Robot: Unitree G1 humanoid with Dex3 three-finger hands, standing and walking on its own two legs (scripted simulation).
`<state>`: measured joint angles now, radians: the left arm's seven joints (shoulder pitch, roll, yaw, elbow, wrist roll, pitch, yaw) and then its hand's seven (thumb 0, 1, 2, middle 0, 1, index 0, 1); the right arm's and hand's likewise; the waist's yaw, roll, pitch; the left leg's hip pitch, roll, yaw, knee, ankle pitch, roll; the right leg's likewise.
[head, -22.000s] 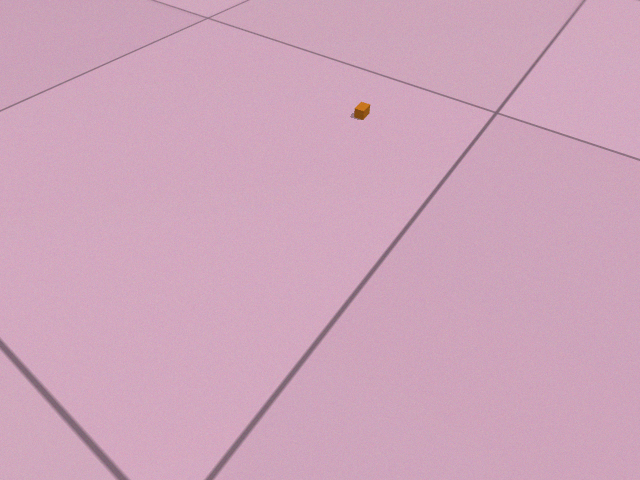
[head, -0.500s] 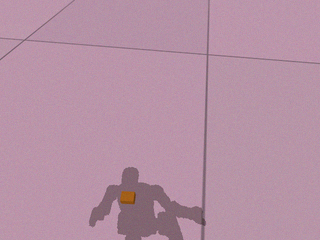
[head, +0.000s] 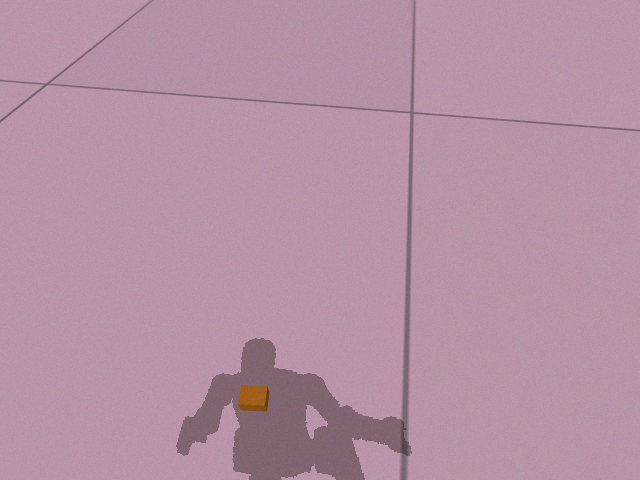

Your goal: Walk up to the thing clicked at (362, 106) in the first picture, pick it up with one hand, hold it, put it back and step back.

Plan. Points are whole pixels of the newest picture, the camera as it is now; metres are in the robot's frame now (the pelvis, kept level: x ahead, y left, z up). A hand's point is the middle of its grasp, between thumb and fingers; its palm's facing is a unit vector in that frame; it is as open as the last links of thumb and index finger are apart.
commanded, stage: stand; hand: left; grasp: from above
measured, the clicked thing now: (254, 398) +0.47 +0.24 -0.75
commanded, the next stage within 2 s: rise first in 0.06 s
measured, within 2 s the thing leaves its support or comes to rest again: neither
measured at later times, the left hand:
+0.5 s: hand (163, 471) +0.17 +0.26 -0.17, palm faces -0.05 -0.93 -0.37, open 10.7 cm
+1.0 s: hand out of the picture +0.16 +0.27 -0.22, palm faces -0.16 -0.88 -0.45, open 13.8 cm
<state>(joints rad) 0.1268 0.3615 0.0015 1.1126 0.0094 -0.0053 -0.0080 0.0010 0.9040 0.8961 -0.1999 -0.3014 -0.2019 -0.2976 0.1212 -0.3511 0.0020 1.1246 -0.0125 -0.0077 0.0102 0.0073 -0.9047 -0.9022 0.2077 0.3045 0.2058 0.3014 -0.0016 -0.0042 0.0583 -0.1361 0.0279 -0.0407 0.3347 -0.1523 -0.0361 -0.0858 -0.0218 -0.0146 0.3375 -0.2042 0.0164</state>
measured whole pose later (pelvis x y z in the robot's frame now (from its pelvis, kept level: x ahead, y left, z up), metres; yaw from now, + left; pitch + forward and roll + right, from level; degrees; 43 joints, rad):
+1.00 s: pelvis +0.01 +0.02 -0.08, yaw -2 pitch +16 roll -3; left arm 0.25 0.31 0.12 0.44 0.22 0.27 0.01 -0.01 -0.46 0.91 -0.17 -0.94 -0.16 -0.95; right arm 0.20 -0.23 -0.03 0.57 0.00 -0.13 -0.03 0.01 -0.91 -0.90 0.21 0.30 0.21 0.30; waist -0.03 0.01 -0.11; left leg -0.87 0.04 -0.04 1.09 -0.51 -0.01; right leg -0.79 -0.01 0.00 1.04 -0.53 0.04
